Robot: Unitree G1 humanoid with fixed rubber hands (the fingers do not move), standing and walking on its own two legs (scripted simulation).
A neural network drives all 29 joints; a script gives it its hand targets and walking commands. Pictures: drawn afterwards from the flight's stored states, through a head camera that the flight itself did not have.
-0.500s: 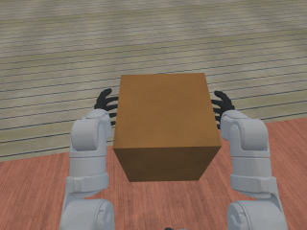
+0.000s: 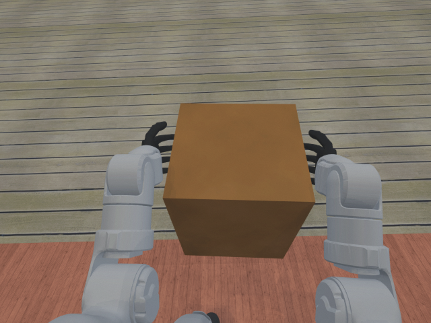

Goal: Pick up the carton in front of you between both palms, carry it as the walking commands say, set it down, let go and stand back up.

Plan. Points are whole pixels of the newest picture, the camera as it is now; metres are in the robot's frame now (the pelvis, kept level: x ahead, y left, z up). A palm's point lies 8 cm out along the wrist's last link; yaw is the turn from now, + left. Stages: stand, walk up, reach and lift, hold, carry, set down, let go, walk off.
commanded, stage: carry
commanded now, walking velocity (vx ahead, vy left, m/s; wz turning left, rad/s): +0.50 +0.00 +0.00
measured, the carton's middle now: (235, 186) +0.36 +0.02 +0.05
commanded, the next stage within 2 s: none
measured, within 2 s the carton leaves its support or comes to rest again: neither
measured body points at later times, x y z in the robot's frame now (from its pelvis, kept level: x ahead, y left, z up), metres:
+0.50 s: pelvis +0.29 +0.03 -0.03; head +0.33 +0.04 +0.41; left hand +0.67 +0.17 +0.06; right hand +0.65 -0.14 +0.07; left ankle +0.16 +0.07 -0.75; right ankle +0.45 -0.09 -0.73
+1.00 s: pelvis +0.60 +0.02 -0.07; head +0.63 +0.01 +0.38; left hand +0.96 +0.20 +0.04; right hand +0.98 -0.10 +0.03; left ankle +0.74 +0.16 -0.76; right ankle +0.49 -0.03 -0.80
